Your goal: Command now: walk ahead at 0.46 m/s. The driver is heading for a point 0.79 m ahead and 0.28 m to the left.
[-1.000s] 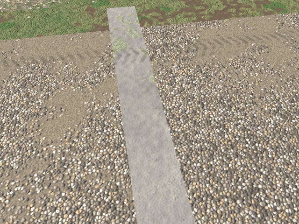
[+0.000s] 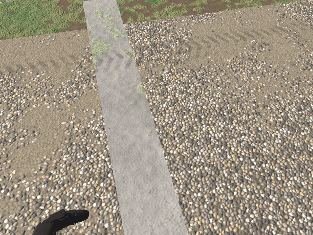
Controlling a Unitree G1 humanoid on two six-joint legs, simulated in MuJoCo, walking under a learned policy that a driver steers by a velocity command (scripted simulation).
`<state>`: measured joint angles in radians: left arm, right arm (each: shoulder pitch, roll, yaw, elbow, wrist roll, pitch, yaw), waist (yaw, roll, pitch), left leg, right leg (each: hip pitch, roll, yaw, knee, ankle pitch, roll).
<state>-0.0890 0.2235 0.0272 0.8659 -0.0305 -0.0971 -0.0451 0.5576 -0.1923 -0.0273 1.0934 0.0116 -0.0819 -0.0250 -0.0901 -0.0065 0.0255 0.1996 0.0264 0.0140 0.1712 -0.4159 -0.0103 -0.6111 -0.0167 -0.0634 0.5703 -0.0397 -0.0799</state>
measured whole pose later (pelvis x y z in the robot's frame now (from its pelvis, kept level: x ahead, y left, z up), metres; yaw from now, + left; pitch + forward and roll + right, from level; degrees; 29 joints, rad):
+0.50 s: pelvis +0.29 -0.01 +0.01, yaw +7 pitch +2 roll -3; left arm 0.33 0.24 0.04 1.03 0.00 -0.09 0.01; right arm 0.11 -0.23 -0.06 0.86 0.02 -0.07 0.03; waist 0.06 0.03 -0.01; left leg -0.69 0.10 -0.01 0.66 0.07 0.05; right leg 0.08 0.05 -0.17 0.18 -0.30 -0.02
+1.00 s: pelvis +0.57 +0.08 +0.02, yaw +24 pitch +3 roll +0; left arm 0.00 0.27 0.05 0.76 0.01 -0.10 0.00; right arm 0.33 -0.27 -0.08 0.78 0.02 -0.04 -0.02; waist -0.07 -0.04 0.03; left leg -0.15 -0.11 -0.15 0.42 -0.31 0.07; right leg -0.61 -0.02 0.09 0.52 0.07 0.03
